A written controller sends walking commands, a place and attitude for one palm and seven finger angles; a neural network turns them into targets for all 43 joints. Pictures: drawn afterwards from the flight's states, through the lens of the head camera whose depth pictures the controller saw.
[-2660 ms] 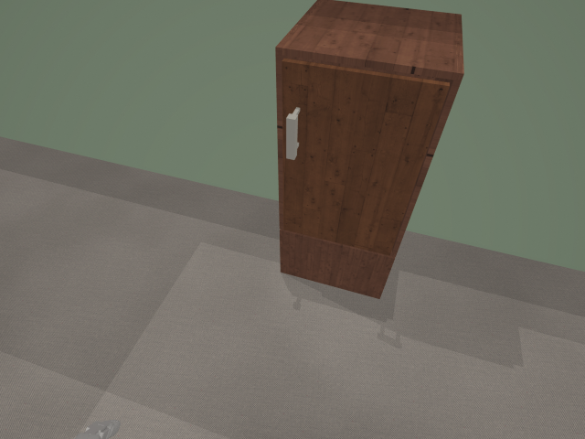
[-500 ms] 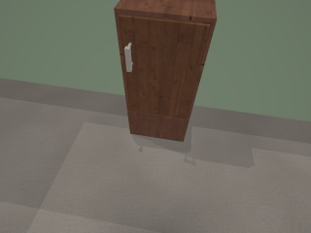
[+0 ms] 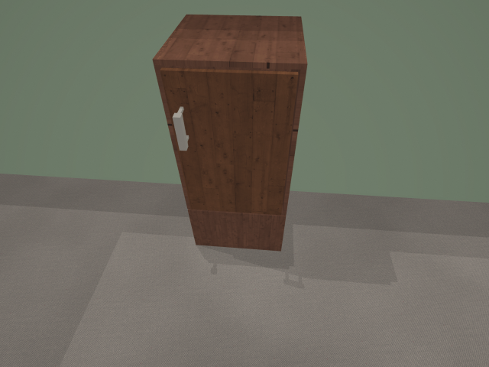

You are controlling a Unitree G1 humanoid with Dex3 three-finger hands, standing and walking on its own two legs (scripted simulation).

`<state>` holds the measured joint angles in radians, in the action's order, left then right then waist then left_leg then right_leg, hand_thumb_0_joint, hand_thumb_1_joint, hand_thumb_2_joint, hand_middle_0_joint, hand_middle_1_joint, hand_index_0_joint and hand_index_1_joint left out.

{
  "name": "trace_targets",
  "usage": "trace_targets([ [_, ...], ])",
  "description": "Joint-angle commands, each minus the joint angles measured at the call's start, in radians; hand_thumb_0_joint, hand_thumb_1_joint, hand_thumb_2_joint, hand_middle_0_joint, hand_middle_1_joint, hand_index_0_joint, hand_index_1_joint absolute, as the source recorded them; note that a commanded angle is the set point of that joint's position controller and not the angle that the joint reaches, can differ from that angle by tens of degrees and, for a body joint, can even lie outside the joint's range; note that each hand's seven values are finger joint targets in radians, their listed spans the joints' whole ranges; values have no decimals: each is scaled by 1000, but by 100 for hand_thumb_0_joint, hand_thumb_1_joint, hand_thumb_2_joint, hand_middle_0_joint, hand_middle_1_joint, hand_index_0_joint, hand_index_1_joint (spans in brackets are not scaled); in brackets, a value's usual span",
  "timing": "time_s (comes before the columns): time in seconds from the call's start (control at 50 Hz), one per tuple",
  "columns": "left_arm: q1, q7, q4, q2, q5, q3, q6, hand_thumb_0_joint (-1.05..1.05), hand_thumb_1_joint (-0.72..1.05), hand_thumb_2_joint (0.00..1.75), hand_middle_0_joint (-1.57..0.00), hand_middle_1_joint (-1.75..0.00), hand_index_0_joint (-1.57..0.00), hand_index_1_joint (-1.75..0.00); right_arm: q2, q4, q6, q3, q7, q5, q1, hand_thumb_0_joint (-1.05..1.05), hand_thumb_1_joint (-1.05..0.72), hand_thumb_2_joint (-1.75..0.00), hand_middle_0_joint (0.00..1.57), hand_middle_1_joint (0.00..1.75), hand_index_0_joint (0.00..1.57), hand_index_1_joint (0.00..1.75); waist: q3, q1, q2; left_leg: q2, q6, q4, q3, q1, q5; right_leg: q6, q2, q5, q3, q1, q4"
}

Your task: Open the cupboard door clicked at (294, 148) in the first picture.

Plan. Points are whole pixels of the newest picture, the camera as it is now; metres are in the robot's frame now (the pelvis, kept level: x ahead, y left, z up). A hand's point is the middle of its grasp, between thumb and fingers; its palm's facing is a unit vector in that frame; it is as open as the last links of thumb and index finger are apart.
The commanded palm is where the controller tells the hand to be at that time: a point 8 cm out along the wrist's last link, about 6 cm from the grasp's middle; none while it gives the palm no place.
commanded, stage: take the last steps up to it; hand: left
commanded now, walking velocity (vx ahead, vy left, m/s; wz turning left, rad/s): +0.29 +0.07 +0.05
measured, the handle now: (182, 128) +0.77 +0.24 -0.04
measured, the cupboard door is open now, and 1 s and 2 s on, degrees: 0 0 0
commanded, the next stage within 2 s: come to a stop and stand still in 0.36 s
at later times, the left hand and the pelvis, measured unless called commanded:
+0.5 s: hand (124, 343) +0.21 +0.27 -0.18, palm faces +0.05 -0.98 -0.19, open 7.4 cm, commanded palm none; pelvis +0.18 +0.08 +0.00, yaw +0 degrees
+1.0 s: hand (127, 317) +0.27 +0.28 -0.19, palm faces +0.08 -0.98 -0.19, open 7.3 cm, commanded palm none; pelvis +0.19 +0.10 -0.02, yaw +2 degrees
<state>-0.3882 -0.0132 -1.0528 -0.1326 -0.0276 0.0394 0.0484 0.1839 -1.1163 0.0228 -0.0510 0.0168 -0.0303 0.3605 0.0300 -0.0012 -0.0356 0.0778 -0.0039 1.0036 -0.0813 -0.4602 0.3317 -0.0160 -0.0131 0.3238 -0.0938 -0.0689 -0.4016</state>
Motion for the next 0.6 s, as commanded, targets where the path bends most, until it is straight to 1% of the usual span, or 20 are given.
trace_targets([
  [0.0,-62,-12,3,-133,3,21,30,0,90,90,-20,-30,-20,-30,34,115,-36,-14,9,5,-90,0,-90,-90,20,30,20,30,-213,2,146,43,-16,-3,22,-208,-126,-135,-268,-130,174,-61,272],
  [0.06,-89,-14,-21,-145,-1,22,38,0,90,90,-20,-30,-20,-30,28,148,-39,-13,19,10,-139,0,-90,-90,20,30,20,30,-217,1,162,49,-7,-102,12,-198,-172,-132,-267,-210,128,-54,261],
  [0.08,-97,-15,-29,-146,-2,22,38,0,90,90,-20,-30,-20,-30,26,157,-42,-11,21,11,-163,0,-90,-90,20,30,20,30,-215,-8,148,45,-2,-150,4,-174,-170,-128,-268,-240,121,-51,248],
  [0.12,-86,-16,-34,-160,-8,28,35,0,90,90,-20,-30,-20,-30,16,172,-50,-9,26,14,-178,0,-90,-90,20,30,20,30,-208,-5,165,40,16,-238,1,-92,-156,-116,-273,-263,98,-68,220],
  [0.16,-73,-14,-36,-181,-9,36,31,0,90,90,-20,-30,-20,-30,26,164,-62,-9,23,16,-147,0,-90,-90,20,30,20,30,-177,8,166,3,33,-314,-27,25,-123,-106,-266,-335,74,-71,145],
  [0.18,-69,-13,-38,-184,-8,38,29,0,90,90,-20,-30,-20,-30,40,142,-68,-12,15,12,-71,0,-90,-90,20,30,20,30,-137,45,143,-26,41,-369,-42,134,-132,-95,-244,-428,44,-73,32],
  [0.2,-76,-12,-44,-177,-4,38,26,0,90,90,-20,-30,-20,-30,75,96,-76,-19,5,4,67,0,-90,-90,20,30,20,30,-47,94,84,-50,48,-445,-40,312,-170,-72,-201,-476,6,-88,-168],
  [0.22,-134,-6,-47,-131,4,34,19,0,90,90,-20,-30,-20,-30,174,64,-82,-37,-10,-9,205,0,-90,-90,20,30,20,30,80,123,-112,70,76,-483,106,515,-203,-36,-109,-245,-40,-190,-439],
  [0.24,-176,3,-25,-77,18,24,13,0,90,90,-20,-30,-20,-30,263,52,-85,-54,-25,-5,262,0,-90,-90,20,30,20,30,157,108,-357,305,157,-636,489,646,-242,-2,37,273,-45,-432,-759],
  [0.26,-124,-1,-1,-82,14,22,10,0,90,90,-20,-30,-20,-30,269,54,-72,-50,-35,10,229,0,-90,-90,20,30,20,30,152,103,-279,345,201,-734,567,589,-159,-26,8,275,74,-479,-904],
  [0.28,-81,-1,5,-78,13,21,9,0,90,90,-20,-30,-20,-30,217,69,-72,-38,-37,13,129,0,-90,-90,20,30,20,30,86,77,-187,321,201,-757,472,471,-54,-37,-39,199,84,-490,-963],
  [0.3,-38,6,8,-65,11,20,10,0,90,90,-20,-30,-20,-30,160,92,-80,-24,-40,13,45,0,-90,-90,20,30,20,30,18,57,-131,296,204,-754,411,371,-61,-34,-74,114,85,-530,-968],
  [0.32,-20,14,-1,-69,5,21,6,0,90,90,-20,-30,-20,-30,108,101,-90,-9,-41,11,-5,0,-90,-90,20,30,20,30,-35,30,-40,268,186,-765,330,273,-118,-21,-106,56,90,-498,-925],
  [0.36,-40,16,-10,-36,-3,17,-13,0,90,90,-20,-30,-20,-30,65,91,-105,7,-45,9,-22,0,-90,-90,20,30,20,30,-69,-4,-24,218,168,-773,207,169,-277,-2,-110,24,78,-420,-821],
  [0.38,-59,14,-9,-27,-2,15,-23,0,90,90,-20,-30,-20,-30,63,89,-107,10,-46,11,-32,0,-90,-90,20,30,20,30,-58,-19,-57,209,173,-779,169,153,-301,3,-108,27,70,-392,-766],
  [0.44,-34,13,12,-22,-3,15,-39,0,90,90,-20,-30,-20,-30,66,88,-105,6,-47,9,-39,0,-90,-90,20,30,20,30,-60,-29,-28,192,193,-792,127,162,-350,16,-102,3,56,-364,-588],
  [0.48,9,3,28,-13,2,5,-45,0,90,90,-20,-30,-20,-30,64,86,-96,11,-52,7,-54,0,-90,-90,20,30,20,30,-67,-26,-16,199,190,-752,102,172,-499,27,-96,-27,63,-314,-438],
  [0.52,33,-7,34,-25,5,-1,-44,0,90,90,-20,-30,-20,-30,70,81,-86,13,-57,5,-63,0,-90,-90,20,30,20,30,-61,-23,-20,194,170,-688,86,191,-632,32,-71,-64,49,-238,-300],
  [0.54,25,-10,32,-37,6,1,-46,0,90,90,-20,-30,-20,-30,78,76,-79,10,-59,7,-71,0,-90,-90,20,30,20,30,-47,-29,-20,188,152,-655,76,208,-634,33,-64,-109,41,-198,-230],
  [0.58,16,-14,33,-83,4,10,-48,0,90,90,-20,-30,-20,-30,76,71,-61,4,-59,16,-73,0,-90,-90,20,30,20,30,-58,-40,8,151,97,-586,64,181,-509,35,-68,-266,41,-123,-90],
])
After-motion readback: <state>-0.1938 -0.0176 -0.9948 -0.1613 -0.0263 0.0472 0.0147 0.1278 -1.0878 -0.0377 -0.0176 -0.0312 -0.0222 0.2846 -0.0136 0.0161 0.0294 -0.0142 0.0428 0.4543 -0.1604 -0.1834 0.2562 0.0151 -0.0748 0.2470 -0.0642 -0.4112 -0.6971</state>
